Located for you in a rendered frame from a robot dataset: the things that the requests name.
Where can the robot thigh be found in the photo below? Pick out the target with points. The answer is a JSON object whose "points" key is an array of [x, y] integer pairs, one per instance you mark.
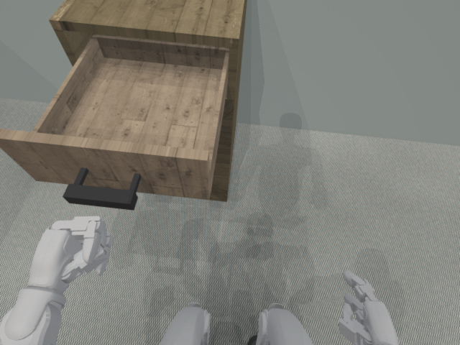
{"points": [[280, 327], [190, 326]]}

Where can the left robot hand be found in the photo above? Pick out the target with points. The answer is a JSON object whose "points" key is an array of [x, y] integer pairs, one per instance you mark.
{"points": [[82, 239]]}

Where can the handle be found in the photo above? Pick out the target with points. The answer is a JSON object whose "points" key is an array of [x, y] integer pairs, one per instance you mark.
{"points": [[78, 193]]}

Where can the left robot thigh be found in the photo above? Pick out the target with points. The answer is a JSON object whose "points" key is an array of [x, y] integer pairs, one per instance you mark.
{"points": [[190, 326]]}

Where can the right robot hand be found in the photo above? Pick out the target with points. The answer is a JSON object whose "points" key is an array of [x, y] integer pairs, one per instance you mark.
{"points": [[373, 324]]}

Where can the drawer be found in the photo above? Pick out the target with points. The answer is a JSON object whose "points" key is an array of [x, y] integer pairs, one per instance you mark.
{"points": [[131, 106]]}

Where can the left robot forearm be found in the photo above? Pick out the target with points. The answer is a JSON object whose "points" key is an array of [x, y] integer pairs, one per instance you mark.
{"points": [[35, 319]]}

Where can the cabinet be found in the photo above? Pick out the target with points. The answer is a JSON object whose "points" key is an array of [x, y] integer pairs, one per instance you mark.
{"points": [[216, 23]]}

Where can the right robot thigh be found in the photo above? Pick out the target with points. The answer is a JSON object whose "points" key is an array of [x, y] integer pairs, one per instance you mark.
{"points": [[280, 327]]}

